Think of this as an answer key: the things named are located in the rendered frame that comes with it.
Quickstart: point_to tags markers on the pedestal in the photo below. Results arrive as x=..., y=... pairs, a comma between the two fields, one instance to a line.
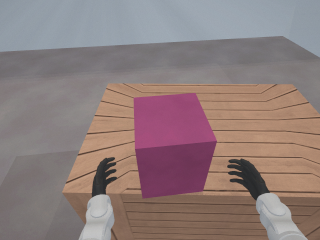
x=272, y=126

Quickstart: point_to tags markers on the carton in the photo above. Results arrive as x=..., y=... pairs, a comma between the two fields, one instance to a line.
x=174, y=144

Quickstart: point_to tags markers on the left robot hand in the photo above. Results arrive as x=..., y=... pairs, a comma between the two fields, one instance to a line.
x=100, y=182

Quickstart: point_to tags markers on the right robot forearm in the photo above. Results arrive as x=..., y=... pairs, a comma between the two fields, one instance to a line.
x=276, y=218

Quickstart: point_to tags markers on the left robot forearm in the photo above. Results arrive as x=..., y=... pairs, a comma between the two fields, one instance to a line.
x=99, y=219

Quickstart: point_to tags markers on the right robot hand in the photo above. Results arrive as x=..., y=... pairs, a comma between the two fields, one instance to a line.
x=251, y=178

